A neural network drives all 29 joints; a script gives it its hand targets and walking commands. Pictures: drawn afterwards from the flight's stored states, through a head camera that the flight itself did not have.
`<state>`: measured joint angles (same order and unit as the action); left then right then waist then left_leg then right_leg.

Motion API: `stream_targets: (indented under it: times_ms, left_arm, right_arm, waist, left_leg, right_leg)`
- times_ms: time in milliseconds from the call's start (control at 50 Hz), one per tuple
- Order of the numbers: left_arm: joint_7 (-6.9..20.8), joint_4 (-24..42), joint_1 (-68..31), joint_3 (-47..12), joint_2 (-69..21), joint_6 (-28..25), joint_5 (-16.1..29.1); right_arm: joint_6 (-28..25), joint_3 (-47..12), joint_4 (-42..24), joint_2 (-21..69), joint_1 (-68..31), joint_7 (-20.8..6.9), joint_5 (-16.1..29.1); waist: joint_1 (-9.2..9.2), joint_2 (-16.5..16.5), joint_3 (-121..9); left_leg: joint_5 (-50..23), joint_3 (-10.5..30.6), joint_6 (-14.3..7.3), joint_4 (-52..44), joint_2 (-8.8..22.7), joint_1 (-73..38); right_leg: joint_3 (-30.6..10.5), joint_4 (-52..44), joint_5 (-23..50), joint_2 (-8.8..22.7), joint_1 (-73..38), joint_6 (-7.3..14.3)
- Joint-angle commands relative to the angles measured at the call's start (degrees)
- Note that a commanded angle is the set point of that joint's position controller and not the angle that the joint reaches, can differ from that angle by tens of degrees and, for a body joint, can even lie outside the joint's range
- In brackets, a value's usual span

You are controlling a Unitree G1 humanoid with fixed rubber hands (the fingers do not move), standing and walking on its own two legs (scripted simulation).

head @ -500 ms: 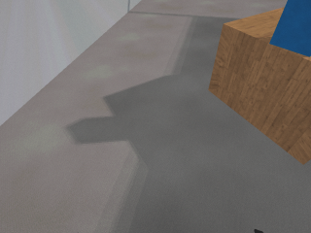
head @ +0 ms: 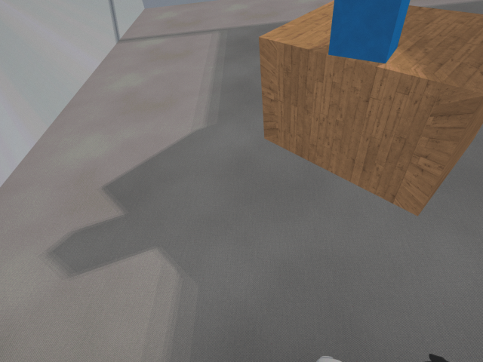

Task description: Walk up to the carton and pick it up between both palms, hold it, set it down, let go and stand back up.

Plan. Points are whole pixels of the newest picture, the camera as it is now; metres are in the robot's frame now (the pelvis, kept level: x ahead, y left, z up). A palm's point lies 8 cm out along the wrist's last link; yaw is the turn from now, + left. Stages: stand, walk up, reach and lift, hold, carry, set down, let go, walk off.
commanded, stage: walk up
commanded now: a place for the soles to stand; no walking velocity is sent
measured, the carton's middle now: (369, 16) +1.33 -0.58 +0.05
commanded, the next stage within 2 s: none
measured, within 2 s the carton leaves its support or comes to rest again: neither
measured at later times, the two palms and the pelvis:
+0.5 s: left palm (140, 297) +0.32 +0.25 -0.13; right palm (424, 293) +0.26 -0.32 -0.09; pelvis +0.22 -0.02 -0.02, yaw -18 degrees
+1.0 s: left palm (215, 165) +0.66 +0.08 -0.07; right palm (423, 263) +0.33 -0.36 -0.12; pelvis +0.42 -0.10 -0.01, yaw -33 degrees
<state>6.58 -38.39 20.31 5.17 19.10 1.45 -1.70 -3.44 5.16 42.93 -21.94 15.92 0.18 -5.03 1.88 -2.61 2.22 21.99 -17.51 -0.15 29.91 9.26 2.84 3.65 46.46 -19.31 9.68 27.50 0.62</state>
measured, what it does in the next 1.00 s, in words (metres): walks ahead, turning right: right foot, then left foot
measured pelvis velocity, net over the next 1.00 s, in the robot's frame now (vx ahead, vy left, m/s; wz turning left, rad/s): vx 0.42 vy -0.10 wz -0.58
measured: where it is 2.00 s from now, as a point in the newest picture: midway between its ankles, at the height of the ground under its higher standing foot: (294, 233)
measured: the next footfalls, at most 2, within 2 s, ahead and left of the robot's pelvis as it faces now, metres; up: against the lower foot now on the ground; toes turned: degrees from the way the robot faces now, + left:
right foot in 0.06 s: +0.14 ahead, -0.17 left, +0.00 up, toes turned -9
left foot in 0.46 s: +0.38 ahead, +0.07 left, +0.00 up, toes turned -15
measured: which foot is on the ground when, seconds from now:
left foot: down 0.00-0.06, up 0.08-0.44, down 0.46-0.82, up 0.84-1.00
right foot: up 0.00-0.04, down 0.06-0.46, up 0.48-0.80, down 0.82-1.00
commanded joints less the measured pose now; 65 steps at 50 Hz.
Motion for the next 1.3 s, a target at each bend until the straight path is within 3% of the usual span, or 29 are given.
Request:
stream_targets:
  times_ms: [0, 40, 60, 80, 120, 200, 340, 380, 420, 440, 460, 480, 500, 520, 580, 720, 780, 800, 820, 840, 940, 1020, 1100, 1160, 1180, 1200, 1220, 1240, 1280]
  left_arm:
    - [-1.0, 3.6, 0.7, 1.8, 4.9, -2.3, 0.3]
    - [-3.6, -0.8, 14.1, 3.9, 9.9, -3.2, 0.6]
    - [-5.0, -0.2, 16.4, 4.3, 16.4, -3.5, -0.3]
    - [-5.8, 0.8, 13.1, 3.6, 17.7, -3.6, 0.2]
    - [-7.3, 1.5, 7.4, 2.9, 17.0, -3.3, -0.2]
    - [-6.8, 1.8, 1.9, 0.5, 10.9, -4.8, -1.4]
    - [-5.6, 0.5, 1.1, 0.9, 10.6, -5.4, -0.5]
    - [-5.3, 0.7, -0.1, 1.1, 10.6, -5.1, -0.7]
    - [-5.1, 1.5, -1.7, 0.1, 7.9, -4.6, -1.5]
    - [-4.9, 2.8, 1.1, -1.9, 2.3, -4.6, -1.5]
    - [-5.2, 6.7, 3.1, -2.7, -0.2, -4.9, -1.4]
    - [-6.0, 7.4, 1.6, -1.4, 4.8, -4.1, -2.1]
    - [-6.0, 6.6, 0.7, -1.1, 5.6, -3.2, -2.2]
    - [-5.7, 5.9, 0.2, -1.0, 5.1, -2.6, -1.6]
    - [-4.2, 4.7, 0.6, -0.7, 3.2, -2.5, -0.7]
    - [-3.5, 8.5, -7.9, -0.7, 1.3, -3.8, -0.1]
    - [-4.7, 7.3, 0.3, 0.9, 3.6, -4.7, -0.6]
    - [-5.7, 6.0, 7.4, 1.9, 6.6, -4.9, -1.2]
    - [-7.0, 6.9, 11.5, 3.0, 13.4, -5.0, -1.9]
    - [-8.1, 7.2, 11.5, 3.1, 14.3, -4.2, -0.6]
    - [-8.5, 6.8, -1.1, -0.2, 6.8, -5.5, -0.9]
    - [-7.9, 5.2, -1.0, 0.2, 7.8, -6.5, -0.9]
    - [-7.4, 4.7, -0.7, 1.0, 9.3, -6.2, -0.9]
    - [-7.2, 4.9, -1.5, 0.7, 8.0, -5.0, -1.5]
    - [-7.1, 4.8, 0.8, -0.6, 4.6, -4.7, -1.7]
    - [-6.8, 7.4, 3.9, -2.5, -1.1, -4.9, -1.2]
    - [-7.5, 9.1, 2.8, -1.5, 2.4, -4.4, -0.8]
    - [-7.8, 8.6, 0.9, -1.0, 4.9, -3.7, -1.0]
    - [-7.2, 7.4, 1.2, -0.8, 4.1, -3.2, 0.0]
  right_arm:
    - [-0.1, 2.2, -4.1, -9.3, -5.3, -0.3, 0.1]
    - [1.1, 0.0, -4.3, -4.3, -5.4, -1.3, 0.3]
    - [1.0, -1.8, -8.9, 0.3, -6.7, -2.7, 1.0]
    - [0.8, -1.8, -13.7, -2.3, -8.1, -3.4, 2.1]
    - [0.4, -1.4, -12.5, -5.4, -4.5, -3.4, 3.6]
    - [0.3, -0.8, -10.5, -4.3, 0.2, -4.3, 3.0]
    - [0.6, -0.7, -14.0, -0.3, -1.9, -4.3, 2.6]
    - [0.2, -0.2, -13.7, -0.3, 2.5, -3.9, 2.5]
    - [-0.6, 0.9, -11.6, -2.5, 14.1, -2.6, 2.4]
    - [-1.2, 1.6, -10.8, -6.4, 20.4, -1.6, 1.7]
    - [-1.4, 1.8, -13.0, -12.2, 19.1, -0.8, 1.0]
    - [-0.9, 1.6, -13.0, -12.1, 12.2, 0.0, 1.9]
    - [-0.7, 0.9, -13.0, -10.2, 7.8, 0.1, 2.3]
    - [-0.8, 0.1, -12.3, -7.9, 5.9, -0.1, 2.2]
    - [-1.2, -0.9, -10.2, -4.6, 4.8, -0.7, 1.7]
    - [-0.2, -0.2, -8.1, -7.1, 8.5, -1.3, 2.0]
    - [1.1, -1.4, -8.1, -6.3, 8.3, -1.4, 2.4]
    - [1.5, -2.5, -8.6, -4.0, 10.0, -1.5, 2.4]
    - [1.5, -3.5, -12.6, -1.6, 10.6, -2.2, 2.2]
    - [2.4, -2.1, -15.5, -7.0, 5.1, -2.2, 2.1]
    - [2.7, -1.6, -12.5, -4.1, 10.0, -3.1, 2.3]
    - [2.7, -1.9, -13.7, -1.2, 5.9, -4.4, 2.2]
    - [1.9, -1.1, -14.8, -0.3, 3.3, -4.7, 2.0]
    - [1.0, 0.1, -13.6, -1.2, 10.7, -3.8, 2.2]
    - [0.5, 1.0, -12.3, -3.6, 16.5, -3.0, 1.9]
    - [0.0, 1.7, -12.8, -9.5, 19.7, -2.3, 1.1]
    - [0.5, 1.8, -14.2, -11.9, 15.7, -1.5, 1.9]
    - [1.0, 1.2, -13.4, -9.8, 11.2, -1.0, 2.8]
    - [1.4, 0.0, -12.3, -6.9, 7.9, -0.8, 2.5]
  waist:
    - [-2.41, -4.2, 2.9]
    - [-10.32, 12.8, -0.4]
    - [-11.54, 27.5, 0.6]
    - [-9.16, 20.8, 1.2]
    - [-5.17, 11.0, 3.0]
    - [-2.47, 9.3, 4.3]
    - [-2.90, 7.8, 5.0]
    - [-0.63, 7.2, 3.8]
    - [5.04, 1.1, 0.3]
    - [7.39, -10.9, -4.3]
    - [5.23, -18.9, -5.1]
    - [2.10, -7.7, -0.8]
    - [0.67, -5.3, 3.6]
    - [0.27, -4.5, 6.9]
    - [-0.27, -8.4, 4.9]
    - [1.98, -6.0, 2.9]
    - [-3.51, 0.2, -0.3]
    - [-7.32, 7.0, -5.0]
    - [-9.27, 18.2, -9.0]
    - [-10.81, 9.2, -7.8]
    - [-2.61, 9.2, 1.6]
    - [-2.77, 11.1, 2.4]
    - [-2.30, 10.0, 1.2]
    - [2.65, 5.6, 1.5]
    - [5.03, -1.5, -1.7]
    - [6.51, -16.6, -6.2]
    - [4.61, -13.7, -4.3]
    - [2.86, -5.8, 1.2]
    - [2.06, -5.1, 4.8]
  left_leg:
    - [21.2, 5.8, -11.4, -9.9, 10.3, 14.0]
    - [13.7, 0.0, -7.5, 20.0, 2.6, 21.7]
    - [17.1, 3.3, -2.9, 41.8, -5.5, 39.7]
    - [14.4, 19.0, -2.1, 45.1, -5.0, 47.0]
    - [7.8, 22.0, -1.5, 44.7, -0.7, 45.5]
    - [1.7, 20.2, 0.5, 27.5, -1.4, 31.5]
    - [-11.7, 18.7, -0.2, 12.9, -4.6, 24.6]
    - [-11.7, 17.2, -0.5, 10.3, -5.7, 14.6]
    - [-8.4, 15.5, -1.4, 7.9, -8.7, -1.5]
    - [6.9, 27.2, -2.9, 1.9, -0.7, -8.6]
    - [24.5, 61.9, -7.3, -16.7, 16.0, -7.1]
    - [33.2, 69.8, -12.0, -22.9, 19.7, 1.4]
    - [34.2, 64.9, -12.7, -22.8, 18.4, 6.1]
    - [25.1, 52.7, -13.2, -19.6, 14.7, 8.6]
    - [4.5, 30.6, -12.6, -16.9, 8.2, 12.0]
    - [-4.2, 14.9, -11.7, -11.9, 7.9, 10.3]
    - [-7.8, 8.7, -8.9, 3.3, 6.2, 15.7]
    - [-11.2, 5.1, -6.0, 20.4, 3.2, 21.8]
    - [8.5, 6.3, -1.6, 39.5, -4.2, 37.1]
    - [11.3, 17.5, -1.5, 44.7, -4.9, 41.7]
    - [1.7, 20.3, 1.3, 34.2, 0.1, 33.5]
    - [-5.6, 18.0, 1.4, 22.0, -0.7, 30.0]
    - [-10.2, 15.5, -0.2, 14.1, -3.0, 21.2]
    - [-9.7, 11.9, -1.8, 7.5, -6.8, 3.9]
    - [-4.4, 14.3, -2.6, 5.9, -6.7, -4.8]
    - [16.0, 39.4, -7.8, -6.2, 9.8, -8.8]
    - [25.2, 60.4, -13.9, -19.2, 19.2, -2.4]
    - [28.8, 58.1, -15.1, -19.3, 19.1, 3.0]
    - [15.9, 41.1, -14.9, -15.6, 13.5, 7.9]
  right_leg:
    - [8.0, -3.7, 0.9, -4.5, -11.9, 2.3]
    - [5.4, -10.8, -6.2, -10.6, -26.3, 5.1]
    - [-28.7, -28.0, -29.4, 1.7, -30.6, 11.8]
    - [-52.5, -39.6, -39.9, 10.9, -28.5, 18.1]
    - [-45.6, -37.9, -38.6, 13.0, -23.3, 18.9]
    - [-25.8, -34.8, -18.6, 5.4, -8.5, 14.8]
    - [-20.5, -31.2, -17.2, 2.1, -6.2, 12.3]
    - [-19.3, -26.8, -17.3, 0.9, -1.5, 10.7]
    - [-15.6, -11.3, -17.4, -3.5, 5.7, 7.4]
    - [-9.5, 10.8, -12.8, -9.6, 9.6, 4.3]
    - [-7.7, 26.2, -16.7, -14.6, 18.7, 0.5]
    - [-12.3, 31.2, -12.5, -10.0, 19.1, 0.0]
    - [-11.0, 31.8, -8.2, -7.4, 19.8, -0.1]
    - [-10.1, 29.3, -3.9, -5.2, 19.0, -0.4]
    - [-8.8, 15.8, -2.1, -4.0, 8.9, -1.6]
    - [-0.2, -5.6, 5.7, -8.4, -3.8, 0.5]
    - [0.9, -11.4, 5.5, -11.7, -20.6, 2.7]
    - [-6.8, -12.1, 0.6, -9.2, -31.9, 5.4]
    - [-39.3, -22.7, -16.0, 6.8, -38.5, 13.4]
    - [-52.6, -30.6, -25.5, 12.9, -35.1, 18.0]
    - [-28.6, -28.6, -3.7, 4.9, -14.1, 14.5]
    - [-23.1, -28.5, 0.1, 2.0, -9.5, 14.1]
    - [-21.2, -25.8, -9.1, 0.8, -5.0, 11.4]
    - [-18.9, -16.4, -10.6, -1.4, 4.1, 8.1]
    - [-14.4, -1.8, -6.1, -5.5, 7.3, 5.8]
    - [-7.2, 21.2, -10.2, -13.0, 14.6, 1.3]
    - [-9.7, 29.1, -16.2, -13.7, 18.4, -0.3]
    - [-11.6, 32.2, -11.6, -9.8, 19.4, 0.1]
    - [-9.2, 27.7, -5.7, -7.0, 17.4, -0.2]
